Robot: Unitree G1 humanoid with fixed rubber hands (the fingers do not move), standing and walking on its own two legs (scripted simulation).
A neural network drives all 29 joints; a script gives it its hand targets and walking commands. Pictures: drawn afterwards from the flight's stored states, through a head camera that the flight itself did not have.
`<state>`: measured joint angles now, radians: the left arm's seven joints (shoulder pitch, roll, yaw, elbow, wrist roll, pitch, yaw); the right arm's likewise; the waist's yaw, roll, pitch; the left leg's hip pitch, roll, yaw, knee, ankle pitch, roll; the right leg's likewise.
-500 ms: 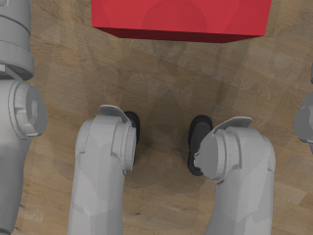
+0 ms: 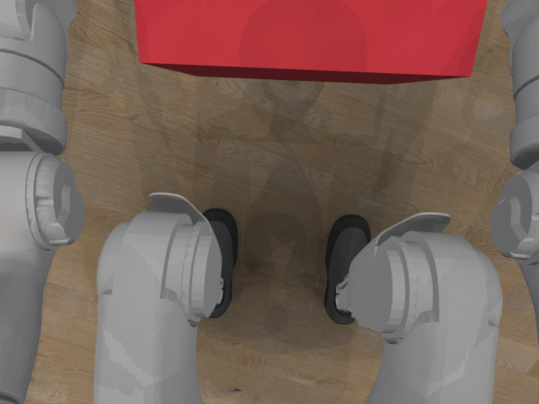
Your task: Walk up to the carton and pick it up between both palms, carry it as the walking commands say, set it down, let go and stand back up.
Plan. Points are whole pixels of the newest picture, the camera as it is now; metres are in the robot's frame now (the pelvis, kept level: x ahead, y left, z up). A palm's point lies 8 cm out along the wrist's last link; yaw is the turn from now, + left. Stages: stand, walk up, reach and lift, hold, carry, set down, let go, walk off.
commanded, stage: reach and lift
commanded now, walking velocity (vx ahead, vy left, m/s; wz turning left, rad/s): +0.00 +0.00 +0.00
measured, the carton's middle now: out of the picture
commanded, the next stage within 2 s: none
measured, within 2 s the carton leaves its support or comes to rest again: leaves its support in 1.54 s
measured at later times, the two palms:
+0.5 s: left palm out of the picture +0.56 +0.21 -0.16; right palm out of the picture +0.57 -0.19 -0.16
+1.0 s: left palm out of the picture +0.55 +0.20 -0.16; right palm out of the picture +0.57 -0.18 -0.16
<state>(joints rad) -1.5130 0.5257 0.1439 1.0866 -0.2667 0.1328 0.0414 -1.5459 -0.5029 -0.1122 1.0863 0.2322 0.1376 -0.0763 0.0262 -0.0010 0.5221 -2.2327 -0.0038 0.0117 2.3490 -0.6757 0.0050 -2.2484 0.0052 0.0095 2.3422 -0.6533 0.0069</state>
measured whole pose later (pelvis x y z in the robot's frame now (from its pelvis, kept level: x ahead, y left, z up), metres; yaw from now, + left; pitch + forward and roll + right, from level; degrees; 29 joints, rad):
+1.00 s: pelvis -0.01 +0.00 +0.02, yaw -1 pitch +33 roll +0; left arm -1.60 0.44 0.07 1.18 -0.27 0.10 0.07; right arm -1.64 -0.46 0.00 1.20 0.30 0.10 -0.10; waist 0.03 0.00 0.52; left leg -2.23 -0.01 -0.01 2.28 -0.63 0.00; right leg -2.24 0.02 0.00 2.27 -0.61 0.01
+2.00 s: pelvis -0.02 +0.00 +0.05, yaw +0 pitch +32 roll +1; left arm -1.53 0.43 0.20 0.87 -0.16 0.34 0.06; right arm -1.60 -0.41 -0.19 0.90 0.13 0.35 -0.09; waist 0.02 -0.02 0.52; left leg -2.11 -0.04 -0.02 2.15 -0.60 -0.03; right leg -2.12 0.05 0.02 2.15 -0.59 0.02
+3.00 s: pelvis -0.05 -0.01 +0.14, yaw +0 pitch +29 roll +1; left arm -1.45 0.34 0.36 0.63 -0.01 0.48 0.02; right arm -1.51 -0.31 -0.39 0.67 -0.03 0.48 -0.04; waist 0.02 -0.02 0.52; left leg -1.85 -0.06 -0.03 1.82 -0.47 -0.05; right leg -1.86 0.07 0.04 1.82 -0.46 0.02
